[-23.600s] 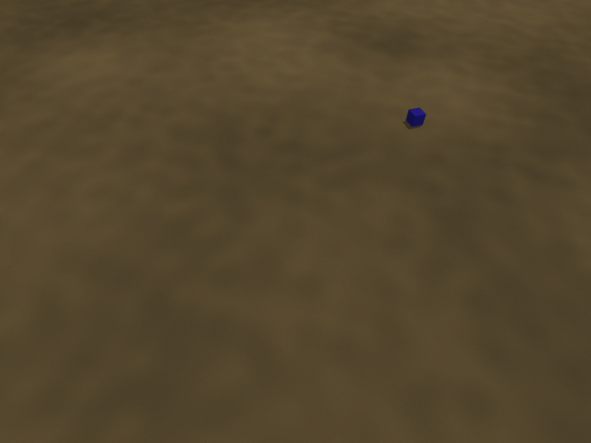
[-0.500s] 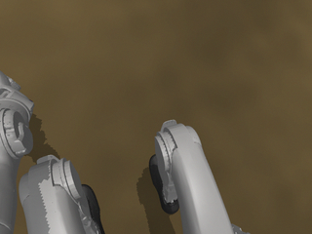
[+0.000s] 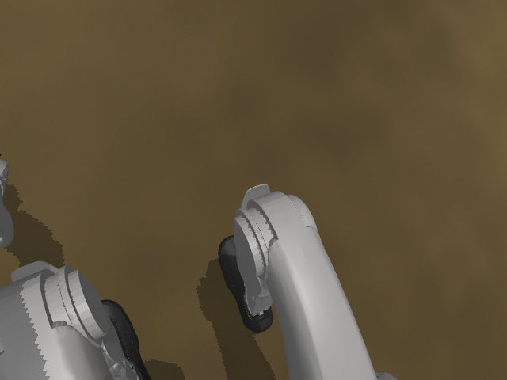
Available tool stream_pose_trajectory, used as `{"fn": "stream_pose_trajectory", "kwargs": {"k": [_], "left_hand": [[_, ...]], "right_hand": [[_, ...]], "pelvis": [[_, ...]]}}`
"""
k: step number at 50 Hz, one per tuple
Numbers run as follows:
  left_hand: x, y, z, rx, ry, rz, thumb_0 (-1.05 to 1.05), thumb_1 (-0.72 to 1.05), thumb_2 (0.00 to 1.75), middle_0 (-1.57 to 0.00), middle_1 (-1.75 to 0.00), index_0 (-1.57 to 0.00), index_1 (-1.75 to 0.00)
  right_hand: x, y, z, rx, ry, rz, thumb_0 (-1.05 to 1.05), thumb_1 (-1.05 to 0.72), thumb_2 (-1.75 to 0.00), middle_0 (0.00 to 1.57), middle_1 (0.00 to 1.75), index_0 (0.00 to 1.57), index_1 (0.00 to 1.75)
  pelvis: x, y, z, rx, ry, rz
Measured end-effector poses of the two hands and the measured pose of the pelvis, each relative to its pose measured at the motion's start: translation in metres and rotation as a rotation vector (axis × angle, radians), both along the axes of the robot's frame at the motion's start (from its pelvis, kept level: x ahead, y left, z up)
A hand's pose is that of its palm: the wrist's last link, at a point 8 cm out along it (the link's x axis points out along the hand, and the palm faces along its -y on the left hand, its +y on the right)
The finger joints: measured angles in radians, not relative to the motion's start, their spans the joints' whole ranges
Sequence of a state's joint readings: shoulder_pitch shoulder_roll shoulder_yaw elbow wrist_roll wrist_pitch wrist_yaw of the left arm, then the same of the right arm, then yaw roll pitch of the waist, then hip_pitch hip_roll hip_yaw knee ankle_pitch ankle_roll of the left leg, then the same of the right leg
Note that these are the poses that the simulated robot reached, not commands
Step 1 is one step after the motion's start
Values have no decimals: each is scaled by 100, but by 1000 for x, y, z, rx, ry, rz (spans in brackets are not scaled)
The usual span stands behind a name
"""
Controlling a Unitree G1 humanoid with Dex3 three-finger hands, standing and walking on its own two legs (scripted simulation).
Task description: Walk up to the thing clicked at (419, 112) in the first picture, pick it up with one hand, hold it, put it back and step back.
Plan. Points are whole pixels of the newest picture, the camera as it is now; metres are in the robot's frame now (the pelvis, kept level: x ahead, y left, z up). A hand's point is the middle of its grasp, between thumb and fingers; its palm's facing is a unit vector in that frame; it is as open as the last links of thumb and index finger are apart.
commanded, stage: rest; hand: left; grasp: from above
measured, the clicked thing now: out of the picture +0.47 +0.29 -0.26
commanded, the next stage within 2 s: open in 0.96 s
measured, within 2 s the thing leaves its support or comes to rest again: rests again in 0.28 s
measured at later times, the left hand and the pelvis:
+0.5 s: hand out of the picture +0.48 +0.27 -0.24, palm faces -0.25 -0.36 -0.90, open 6.6 cm; pelvis +0.00 +0.00 +0.00, yaw -2 degrees
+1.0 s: hand out of the picture +0.48 +0.27 -0.24, palm faces -0.26 -0.34 -0.91, open 6.5 cm; pelvis -0.01 +0.00 +0.00, yaw -3 degrees
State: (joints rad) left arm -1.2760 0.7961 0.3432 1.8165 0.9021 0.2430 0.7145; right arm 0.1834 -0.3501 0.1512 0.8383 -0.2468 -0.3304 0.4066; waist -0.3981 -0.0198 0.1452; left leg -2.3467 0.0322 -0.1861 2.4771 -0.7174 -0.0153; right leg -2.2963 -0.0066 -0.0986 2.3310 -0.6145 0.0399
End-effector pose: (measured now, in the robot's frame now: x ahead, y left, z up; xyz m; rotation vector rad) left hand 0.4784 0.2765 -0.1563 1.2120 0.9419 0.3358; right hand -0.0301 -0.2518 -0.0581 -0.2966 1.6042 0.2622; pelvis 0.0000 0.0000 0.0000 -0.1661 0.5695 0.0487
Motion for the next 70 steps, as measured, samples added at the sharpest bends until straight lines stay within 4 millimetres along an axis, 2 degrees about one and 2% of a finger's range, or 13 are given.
{"fn": "stream_pose_trajectory", "kwargs": {"k": [21, 55, 59, 70], "left_hand": [[-2, -4, -22, 1, 1, -12, -8, 12, 39, -71, -47, -117, -60], [2, -6, -25, 29, 15, -7, -10, 14, 33, -73, -44, -117, -53], [2, -7, -26, 26, 21, -12, -9, 14, 38, -71, -45, -109, -54], [4, -7, -32, 24, 10, -15, -2, -1, 63, -60, -62, -68, -65]], "right_hand": [[-4, 3, 19, -3, 6, 47, 0, -93, -91, 19, 30, 19, 30], [-22, 19, 31, -11, -16, 43, 0, -92, -91, 20, 30, 19, 30], [-22, 21, 33, -17, -21, 43, 0, -92, -91, 20, 30, 19, 30], [-20, 27, 41, -19, -18, 62, 0, -91, -91, 20, 30, 20, 30]], "pelvis": [[-4, 2, 0, -30, -31, -10], [-13, 4, 4, -57, -70, -24], [-13, 4, 6, -62, -71, -24], [-13, 7, 10, -77, -71, -24]]}}
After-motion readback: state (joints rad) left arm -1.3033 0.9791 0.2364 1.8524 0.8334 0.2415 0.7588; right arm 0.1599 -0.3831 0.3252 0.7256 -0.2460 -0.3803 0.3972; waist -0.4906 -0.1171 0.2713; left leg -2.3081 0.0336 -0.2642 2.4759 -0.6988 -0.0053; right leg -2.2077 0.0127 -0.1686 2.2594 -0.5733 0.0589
